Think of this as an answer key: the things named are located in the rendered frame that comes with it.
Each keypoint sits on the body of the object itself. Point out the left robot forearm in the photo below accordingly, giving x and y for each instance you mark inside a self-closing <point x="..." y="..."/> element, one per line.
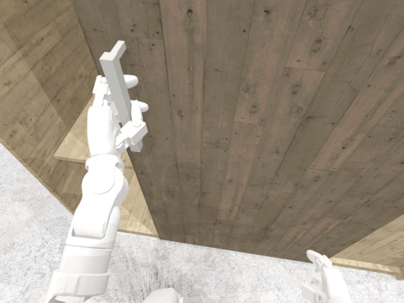
<point x="82" y="272"/>

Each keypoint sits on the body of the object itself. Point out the handle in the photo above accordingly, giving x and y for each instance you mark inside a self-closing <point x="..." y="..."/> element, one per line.
<point x="113" y="73"/>

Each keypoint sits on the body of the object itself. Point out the wardrobe door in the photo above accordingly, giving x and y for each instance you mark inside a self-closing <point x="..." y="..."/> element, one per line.
<point x="274" y="126"/>
<point x="384" y="246"/>

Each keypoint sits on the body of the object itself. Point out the robot left thigh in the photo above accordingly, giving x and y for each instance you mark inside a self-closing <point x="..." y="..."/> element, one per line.
<point x="166" y="295"/>

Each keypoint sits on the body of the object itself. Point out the right robot hand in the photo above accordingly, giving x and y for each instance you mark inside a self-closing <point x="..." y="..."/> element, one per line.
<point x="318" y="290"/>

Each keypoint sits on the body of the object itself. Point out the left robot hand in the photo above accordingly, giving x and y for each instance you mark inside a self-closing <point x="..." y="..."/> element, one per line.
<point x="103" y="121"/>

